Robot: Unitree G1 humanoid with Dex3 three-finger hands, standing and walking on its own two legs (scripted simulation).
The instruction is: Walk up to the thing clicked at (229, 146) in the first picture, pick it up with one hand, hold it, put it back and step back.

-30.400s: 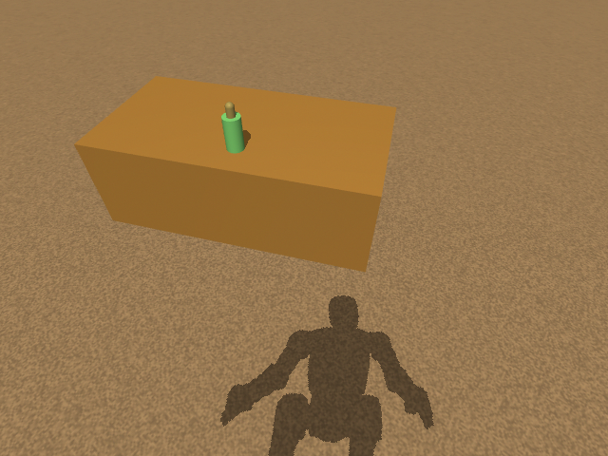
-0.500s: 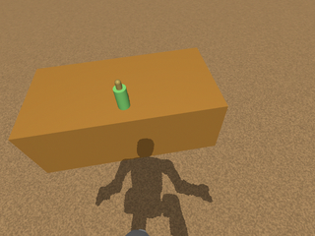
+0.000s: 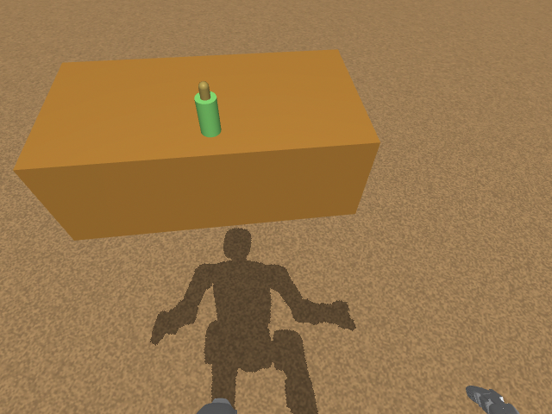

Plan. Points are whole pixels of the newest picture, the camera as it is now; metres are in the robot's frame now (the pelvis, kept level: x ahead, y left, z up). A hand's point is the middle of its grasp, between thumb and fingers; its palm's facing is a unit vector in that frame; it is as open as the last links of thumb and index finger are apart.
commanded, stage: step back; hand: left
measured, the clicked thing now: (207, 108) +1.03 +0.28 -0.24
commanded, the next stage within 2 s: stand in 1.22 s
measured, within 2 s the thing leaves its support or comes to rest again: neither
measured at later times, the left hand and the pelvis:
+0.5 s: hand out of the picture -0.06 +0.30 -0.13, palm faces +0.10 -0.91 -0.41, open 7.4 cm; pelvis -0.09 +0.01 +0.01, yaw +6 degrees
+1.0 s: hand out of the picture +0.01 +0.31 -0.14, palm faces +0.10 -0.93 -0.36, open 7.4 cm; pelvis -0.04 +0.03 +0.01, yaw +5 degrees
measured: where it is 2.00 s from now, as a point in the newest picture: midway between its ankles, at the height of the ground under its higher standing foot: outside the picture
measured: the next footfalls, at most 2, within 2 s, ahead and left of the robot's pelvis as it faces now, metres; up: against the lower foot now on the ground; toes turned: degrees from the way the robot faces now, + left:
left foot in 0.34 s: -0.07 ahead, +0.14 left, +0.00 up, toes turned +4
left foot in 0.86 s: +0.02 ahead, +0.16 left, +0.00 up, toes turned +6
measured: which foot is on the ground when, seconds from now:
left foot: down 0.00-0.04, up 0.06-0.32, down 0.34-0.62, up 0.64-0.84, down 0.86-1.00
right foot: down 0.00-1.00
